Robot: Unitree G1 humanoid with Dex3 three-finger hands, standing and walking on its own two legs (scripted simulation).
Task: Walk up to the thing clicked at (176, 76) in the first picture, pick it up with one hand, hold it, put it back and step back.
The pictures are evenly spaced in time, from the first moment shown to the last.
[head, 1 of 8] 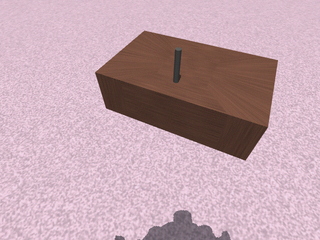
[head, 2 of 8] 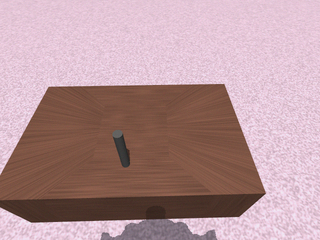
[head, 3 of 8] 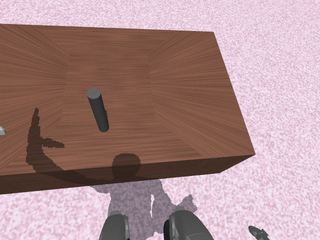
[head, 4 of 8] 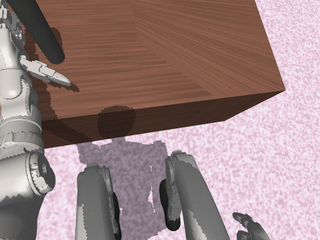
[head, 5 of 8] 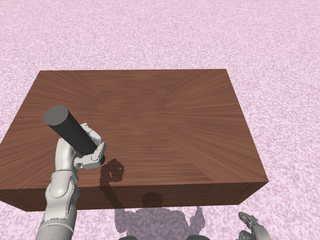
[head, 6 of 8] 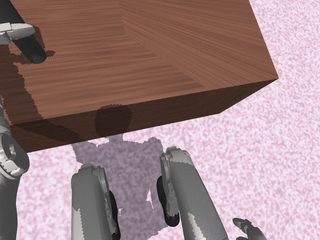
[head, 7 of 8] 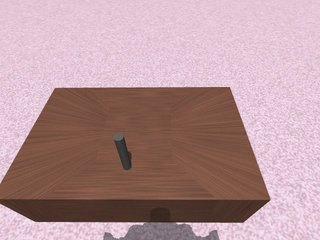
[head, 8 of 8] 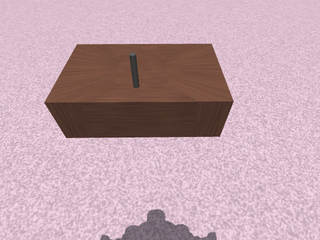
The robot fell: no
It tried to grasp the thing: yes
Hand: left
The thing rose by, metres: 0.32
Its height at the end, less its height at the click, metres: +0.00
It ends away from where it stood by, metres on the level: 0.01
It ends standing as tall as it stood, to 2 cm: yes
